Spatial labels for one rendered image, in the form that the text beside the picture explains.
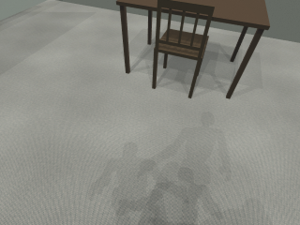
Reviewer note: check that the chair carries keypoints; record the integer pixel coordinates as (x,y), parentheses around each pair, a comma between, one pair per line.
(178,42)

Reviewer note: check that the table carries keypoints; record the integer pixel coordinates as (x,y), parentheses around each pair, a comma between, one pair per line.
(247,13)

